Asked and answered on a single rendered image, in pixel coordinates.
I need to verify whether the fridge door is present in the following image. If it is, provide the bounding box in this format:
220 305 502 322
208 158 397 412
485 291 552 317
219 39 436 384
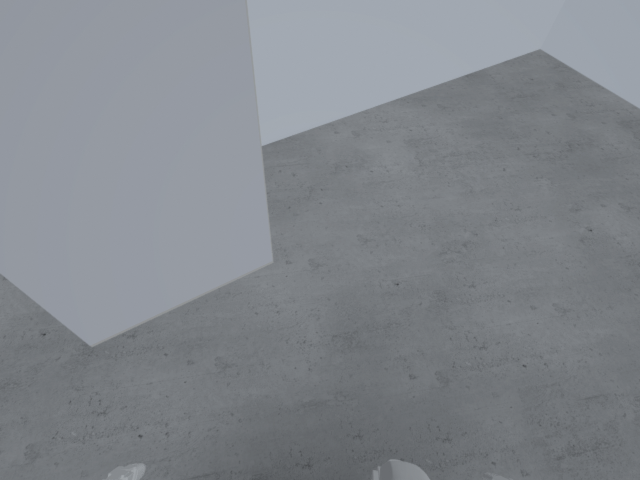
0 0 272 346

